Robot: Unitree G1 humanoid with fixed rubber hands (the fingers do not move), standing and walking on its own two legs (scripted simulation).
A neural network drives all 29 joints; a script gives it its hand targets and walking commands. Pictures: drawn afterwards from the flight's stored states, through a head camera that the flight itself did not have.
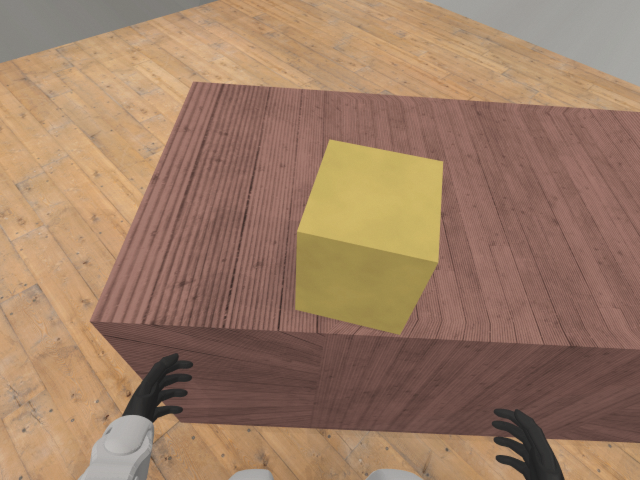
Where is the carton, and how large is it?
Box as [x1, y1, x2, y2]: [295, 140, 442, 334]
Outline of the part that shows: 329,140 297,230 295,309 399,334 431,275 438,259 442,161 340,141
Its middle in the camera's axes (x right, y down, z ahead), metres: +0.08 +0.00 +0.61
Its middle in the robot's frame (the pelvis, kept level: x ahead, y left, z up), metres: +0.45 -0.05 -0.01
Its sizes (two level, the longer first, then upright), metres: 0.194 0.177 0.206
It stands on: a pedestal, 0.65 m high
